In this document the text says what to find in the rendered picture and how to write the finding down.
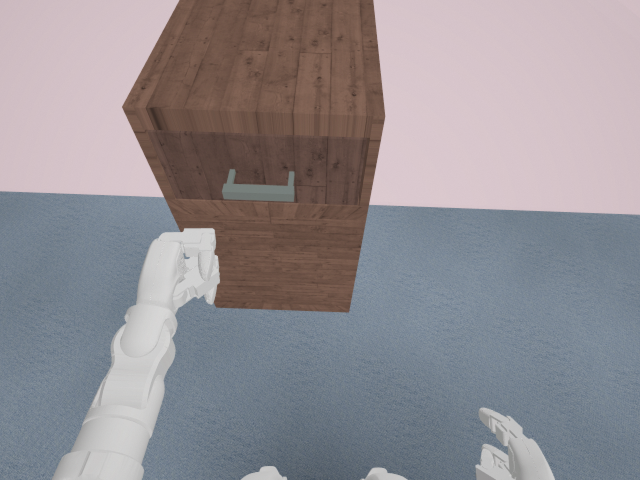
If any handle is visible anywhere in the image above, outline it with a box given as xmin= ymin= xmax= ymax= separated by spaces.
xmin=222 ymin=169 xmax=295 ymax=202

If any robot right shin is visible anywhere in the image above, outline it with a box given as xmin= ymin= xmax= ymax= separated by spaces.
xmin=367 ymin=468 xmax=387 ymax=476

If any robot right hand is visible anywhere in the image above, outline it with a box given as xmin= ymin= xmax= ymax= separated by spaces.
xmin=475 ymin=408 xmax=555 ymax=480

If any cabinet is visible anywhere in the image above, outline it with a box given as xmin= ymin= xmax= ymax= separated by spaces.
xmin=122 ymin=0 xmax=385 ymax=313

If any left robot forearm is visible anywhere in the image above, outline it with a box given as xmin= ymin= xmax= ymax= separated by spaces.
xmin=52 ymin=303 xmax=178 ymax=480

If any robot left hand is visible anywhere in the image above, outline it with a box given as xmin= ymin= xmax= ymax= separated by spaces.
xmin=136 ymin=228 xmax=220 ymax=315

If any robot left shin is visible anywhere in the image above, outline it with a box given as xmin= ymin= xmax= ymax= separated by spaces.
xmin=259 ymin=466 xmax=279 ymax=474

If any drawer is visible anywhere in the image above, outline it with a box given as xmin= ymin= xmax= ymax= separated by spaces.
xmin=147 ymin=130 xmax=367 ymax=205

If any robot shin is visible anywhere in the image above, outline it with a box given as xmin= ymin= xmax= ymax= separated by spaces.
xmin=259 ymin=466 xmax=279 ymax=474
xmin=367 ymin=468 xmax=387 ymax=476

